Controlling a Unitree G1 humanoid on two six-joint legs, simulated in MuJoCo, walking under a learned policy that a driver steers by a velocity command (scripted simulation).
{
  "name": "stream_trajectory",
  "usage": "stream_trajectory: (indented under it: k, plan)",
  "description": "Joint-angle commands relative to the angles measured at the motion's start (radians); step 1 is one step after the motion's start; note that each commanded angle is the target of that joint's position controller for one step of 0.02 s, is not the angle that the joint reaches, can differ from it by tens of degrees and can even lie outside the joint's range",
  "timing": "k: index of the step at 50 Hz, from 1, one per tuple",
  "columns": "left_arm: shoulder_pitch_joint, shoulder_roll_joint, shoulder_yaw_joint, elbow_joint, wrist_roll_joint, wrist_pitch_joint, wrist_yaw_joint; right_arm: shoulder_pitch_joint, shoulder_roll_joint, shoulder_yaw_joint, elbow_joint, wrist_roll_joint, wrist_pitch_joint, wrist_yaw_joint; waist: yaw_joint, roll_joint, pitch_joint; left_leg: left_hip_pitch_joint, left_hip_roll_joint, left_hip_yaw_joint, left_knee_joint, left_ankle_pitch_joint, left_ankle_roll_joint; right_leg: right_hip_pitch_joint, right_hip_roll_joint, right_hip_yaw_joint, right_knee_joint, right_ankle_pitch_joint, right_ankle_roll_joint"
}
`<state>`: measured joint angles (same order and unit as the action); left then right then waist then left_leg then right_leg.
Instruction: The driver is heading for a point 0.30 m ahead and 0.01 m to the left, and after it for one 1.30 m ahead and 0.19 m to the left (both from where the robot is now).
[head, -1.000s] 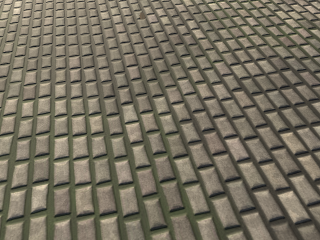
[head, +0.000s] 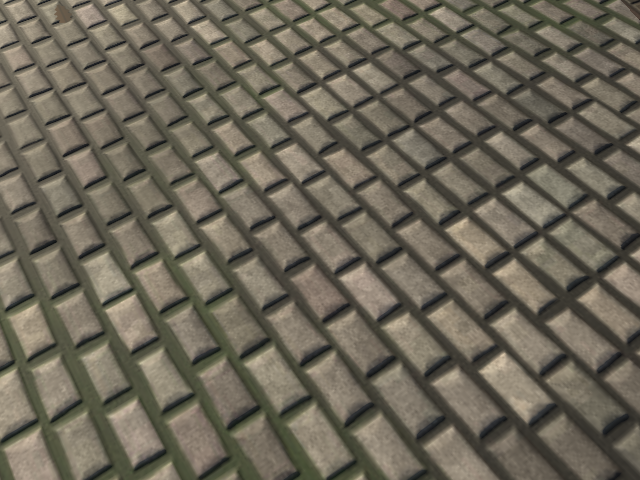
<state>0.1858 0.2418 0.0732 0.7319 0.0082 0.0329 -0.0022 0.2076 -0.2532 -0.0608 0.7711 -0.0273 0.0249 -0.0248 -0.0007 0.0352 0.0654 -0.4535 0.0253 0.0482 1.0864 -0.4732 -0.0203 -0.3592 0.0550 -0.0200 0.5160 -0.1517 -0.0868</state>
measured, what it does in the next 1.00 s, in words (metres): walks ahead: left foot, then right foot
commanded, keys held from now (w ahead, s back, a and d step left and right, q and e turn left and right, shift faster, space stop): e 0.08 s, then no key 0.20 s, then w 0.38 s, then q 0.34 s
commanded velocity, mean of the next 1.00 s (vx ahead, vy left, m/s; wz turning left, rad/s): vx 0.17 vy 0.00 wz -0.08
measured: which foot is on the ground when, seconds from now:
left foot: up 0.00-0.28, down 0.30-0.72, up 0.74-1.00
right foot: down 0.00-0.32, up 0.34-0.70, down 0.72-1.00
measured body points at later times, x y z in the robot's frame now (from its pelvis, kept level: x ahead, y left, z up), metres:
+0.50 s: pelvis +0.02 +0.03 +0.02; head +0.02 +0.05 +0.47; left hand +0.17 +0.27 -0.11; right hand +0.03 -0.24 -0.09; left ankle +0.01 +0.12 -0.73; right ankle +0.01 -0.09 -0.67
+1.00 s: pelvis +0.13 -0.03 +0.01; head +0.17 -0.04 +0.46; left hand +0.22 +0.23 -0.10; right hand +0.22 -0.29 -0.12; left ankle +0.19 +0.09 -0.67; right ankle +0.09 -0.11 -0.73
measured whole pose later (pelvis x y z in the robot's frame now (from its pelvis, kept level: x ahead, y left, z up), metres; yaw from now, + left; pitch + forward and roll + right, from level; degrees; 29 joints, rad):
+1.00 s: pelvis +0.13 -0.03 +0.01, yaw -1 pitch +1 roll +0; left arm 0.29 0.21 0.03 0.78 0.02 -0.05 0.03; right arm 0.24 -0.26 -0.07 0.77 -0.03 0.03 0.04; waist 0.00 0.04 0.06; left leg -0.56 0.02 0.02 0.95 -0.26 0.00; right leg -0.10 0.00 -0.16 0.33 -0.25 -0.05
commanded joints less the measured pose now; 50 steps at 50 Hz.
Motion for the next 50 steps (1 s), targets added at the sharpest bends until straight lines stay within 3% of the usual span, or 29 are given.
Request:
stream_trajectory:
  k: [1, 4, 8, 11, 14, 15, 16, 17, 18, 19, 20, 22, 25, 28, 31, 33, 34, 35, 36, 37, 38, 39, 40, 41, 42, 44, 50]
  plan:
    - [0.007, 0.126, 0.029, -0.071, 0.000, -0.011, 0.002, 0.064, -0.077, -0.019, -0.064, -0.007, 0.006, -0.002, -0.015, -0.123, -0.140, -0.062, 0.001, -0.062, 0.016, 0.047, -0.004, 0.156, -0.241, 0.307, -0.209, 0.278, -0.179]
    - [0.042, 0.162, 0.041, -0.069, 0.011, -0.016, -0.003, 0.035, -0.057, -0.010, -0.086, 0.000, 0.017, -0.003, 0.004, -0.112, -0.142, -0.062, -0.015, -0.067, -0.094, 0.045, -0.012, 0.163, -0.225, 0.334, -0.209, 0.200, -0.173]
    - [0.038, 0.152, 0.037, -0.078, 0.019, -0.009, -0.008, 0.016, -0.054, -0.003, -0.103, 0.005, 0.019, -0.002, 0.023, -0.150, -0.148, 0.017, -0.027, -0.057, -0.220, 0.051, 0.001, 0.123, -0.212, 0.358, -0.234, -0.015, -0.158]
    - [0.025, 0.150, 0.034, -0.079, 0.026, 0.000, -0.012, 0.035, -0.057, -0.002, -0.111, 0.013, 0.014, -0.004, 0.025, -0.172, -0.136, 0.115, -0.051, -0.035, -0.343, 0.031, 0.025, 0.081, -0.206, 0.384, -0.231, -0.068, -0.138]
    - [0.008, 0.143, 0.028, -0.073, 0.007, 0.009, -0.006, 0.128, -0.042, 0.002, -0.093, 0.013, -0.002, -0.010, -0.023, -0.147, -0.118, 0.300, -0.067, -0.013, -0.644, 0.165, 0.072, -0.001, -0.177, 0.392, -0.186, -0.093, -0.072]
    - [0.023, 0.101, 0.016, -0.076, 0.000, 0.006, -0.001, 0.141, -0.066, 0.001, -0.098, -0.002, -0.014, -0.013, -0.021, -0.060, -0.125, 0.367, 0.015, -0.111, -0.759, 0.100, 0.100, -0.070, -0.119, 0.356, -0.136, -0.268, -0.018]
    - [0.019, 0.036, -0.003, -0.099, -0.014, 0.002, 0.001, 0.147, -0.139, -0.009, -0.120, -0.018, -0.022, -0.011, -0.028, 0.140, -0.138, 0.435, 0.247, -0.421, -0.894, -0.201, 0.174, -0.225, 0.020, 0.208, 0.074, -0.418, 0.035]
    - [-0.056, 0.103, 0.012, -0.122, 0.019, -0.006, 0.002, 0.126, -0.220, -0.039, -0.111, -0.023, -0.023, 0.000, -0.062, 0.220, -0.008, 0.251, 0.365, -0.606, -1.009, -0.353, 0.250, -0.295, 0.094, 0.113, 0.252, -0.359, 0.051]
    - [-0.053, 0.124, 0.023, -0.113, 0.034, -0.014, -0.004, 0.103, -0.163, -0.025, -0.102, -0.020, -0.028, 0.001, -0.027, 0.131, 0.038, 0.206, 0.322, -0.571, -1.022, -0.334, 0.248, -0.265, 0.055, 0.188, 0.360, -0.277, 0.045]
    - [0.015, 0.123, 0.026, -0.080, 0.032, -0.019, -0.017, 0.055, -0.129, -0.015, -0.096, -0.007, -0.037, 0.004, 0.029, 0.103, 0.039, 0.209, 0.261, -0.477, -1.010, -0.248, 0.214, -0.246, 0.052, 0.175, 0.416, -0.210, 0.052]
    - [0.061, 0.132, 0.029, -0.054, 0.036, -0.022, -0.026, 0.038, -0.123, -0.015, -0.097, 0.000, -0.044, 0.006, 0.044, 0.099, 0.016, 0.251, 0.215, -0.398, -1.001, -0.165, 0.186, -0.241, 0.045, 0.148, 0.455, -0.171, 0.060]
    - [0.074, 0.117, 0.025, -0.033, 0.046, -0.029, -0.042, 0.065, -0.104, -0.013, -0.083, 0.008, -0.061, 0.011, 0.026, 0.078, -0.008, 0.323, 0.173, -0.317, -0.984, -0.067, 0.188, -0.263, 0.019, 0.089, 0.496, -0.139, 0.072]
    - [-0.037, 0.076, 0.006, -0.066, 0.035, -0.036, -0.057, 0.154, -0.109, -0.023, -0.046, 0.011, -0.079, 0.023, -0.032, 0.079, 0.003, 0.415, 0.175, -0.284, -0.983, 0.012, 0.206, -0.317, -0.036, 0.022, 0.386, -0.102, 0.092]
    - [-0.111, 0.061, -0.006, -0.086, 0.031, -0.044, -0.054, 0.217, -0.125, -0.033, -0.014, 0.013, -0.086, 0.026, -0.080, 0.104, 0.005, 0.432, 0.184, -0.262, -0.969, 0.071, 0.216, -0.256, -0.056, -0.013, 0.217, -0.119, 0.098]
    - [-0.126, 0.066, -0.010, -0.094, 0.026, -0.052, -0.048, 0.230, -0.144, -0.039, 0.005, 0.007, -0.085, 0.030, -0.086, 0.112, 0.015, 0.370, 0.193, -0.246, -0.942, 0.081, 0.229, -0.129, -0.046, -0.044, 0.087, -0.182, 0.074]
    - [-0.088, 0.067, -0.011, -0.088, 0.023, -0.062, -0.040, 0.211, -0.156, -0.043, 0.011, 0.012, -0.081, 0.035, -0.055, 0.094, 0.021, 0.285, 0.198, -0.239, -0.910, 0.103, 0.228, 0.014, -0.031, -0.062, -0.007, -0.150, 0.045]
    - [-0.026, 0.056, -0.012, -0.068, 0.026, -0.073, -0.031, 0.193, -0.147, -0.039, 0.016, 0.018, -0.077, 0.036, -0.009, 0.061, 0.021, 0.216, 0.177, -0.224, -0.844, 0.216, 0.211, 0.149, -0.016, -0.061, -0.100, -0.072, 0.034]
    - [0.077, 0.070, -0.005, -0.032, 0.033, -0.088, -0.017, 0.191, -0.117, -0.029, 0.021, 0.021, -0.078, 0.033, 0.036, 0.012, -0.030, 0.149, 0.136, -0.192, -0.738, 0.339, 0.178, 0.324, -0.021, -0.028, -0.144, -0.043, 0.029]
    - [0.199, 0.121, 0.006, -0.015, 0.052, -0.103, 0.001, 0.158, -0.062, -0.010, -0.002, 0.026, -0.083, 0.032, 0.098, -0.083, -0.128, 0.073, 0.066, -0.124, -0.535, 0.300, 0.131, 0.494, -0.180, 0.137, -0.202, -0.115, 0.008]
    - [0.260, 0.253, 0.031, -0.015, 0.052, -0.104, 0.016, 0.150, 0.028, 0.017, -0.053, 0.035, -0.088, 0.030, 0.106, -0.306, -0.176, -0.151, -0.070, -0.006, -0.293, 0.002, 0.079, 0.614, -0.434, 0.460, -0.283, -0.116, -0.072]
    - [0.279, 0.249, 0.034, 0.003, 0.037, -0.096, 0.019, 0.147, -0.079, -0.010, -0.041, 0.014, -0.070, 0.016, 0.106, -0.221, -0.123, -0.175, -0.065, -0.065, -0.128, -0.122, 0.087, 0.481, -0.506, 0.521, -0.276, 0.062, -0.146]
    - [0.217, 0.179, 0.011, -0.009, 0.028, -0.097, 0.014, 0.158, -0.093, -0.020, -0.020, 0.014, -0.060, 0.017, 0.060, -0.125, -0.075, -0.161, -0.031, -0.119, -0.052, -0.072, 0.093, 0.433, -0.455, 0.399, -0.250, 0.211, -0.144]
    - [0.153, 0.127, -0.005, -0.020, 0.019, -0.099, 0.013, 0.164, -0.081, -0.020, -0.006, 0.018, -0.054, 0.021, 0.027, -0.105, -0.052, -0.142, -0.011, -0.115, -0.043, -0.017, 0.085, 0.382, -0.401, 0.279, -0.250, 0.338, -0.118]
    - [0.103, 0.100, -0.016, -0.032, 0.017, -0.100, 0.017, 0.169, -0.081, -0.024, 0.002, 0.018, -0.046, 0.024, 0.001, -0.115, -0.055, -0.121, 0.003, -0.103, -0.050, 0.036, 0.075, 0.359, -0.356, 0.191, -0.255, 0.398, -0.087]
    - [0.088, 0.091, -0.020, -0.035, 0.015, -0.102, 0.022, 0.171, -0.084, -0.027, 0.006, 0.008, -0.037, 0.031, -0.008, -0.141, -0.062, -0.106, -0.002, -0.083, -0.031, 0.079, 0.061, 0.342, -0.327, 0.126, -0.244, 0.520, -0.075]
    - [0.090, 0.101, -0.019, -0.033, 0.013, -0.103, 0.026, 0.167, -0.068, -0.029, 0.001, 0.007, -0.022, 0.045, -0.020, -0.146, -0.084, -0.096, -0.018, -0.065, 0.002, 0.139, 0.039, 0.320, -0.312, 0.041, -0.224, 0.681, -0.071]
    - [0.094, 0.108, -0.014, -0.011, 0.009, -0.086, 0.038, 0.018, -0.022, -0.008, -0.075, -0.004, 0.001, 0.075, -0.001, -0.165, -0.049, -0.094, 0.009, -0.012, -0.214, 0.264, 0.017, 0.272, -0.303, -0.089, -0.213, 0.608, -0.090]
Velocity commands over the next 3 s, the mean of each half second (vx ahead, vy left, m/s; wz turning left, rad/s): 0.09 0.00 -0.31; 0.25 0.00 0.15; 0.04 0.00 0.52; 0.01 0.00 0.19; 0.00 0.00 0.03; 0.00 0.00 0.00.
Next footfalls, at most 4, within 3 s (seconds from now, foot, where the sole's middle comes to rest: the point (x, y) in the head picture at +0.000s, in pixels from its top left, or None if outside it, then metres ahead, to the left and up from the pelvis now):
0.30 left None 0.05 0.12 -0.77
0.72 right None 0.13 -0.11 -0.77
1.18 left None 0.28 0.08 -0.77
1.66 right None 0.29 -0.11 -0.77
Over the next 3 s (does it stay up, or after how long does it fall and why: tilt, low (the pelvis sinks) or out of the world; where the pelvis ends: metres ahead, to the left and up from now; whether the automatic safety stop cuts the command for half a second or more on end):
stays up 0.21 -0.01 0.01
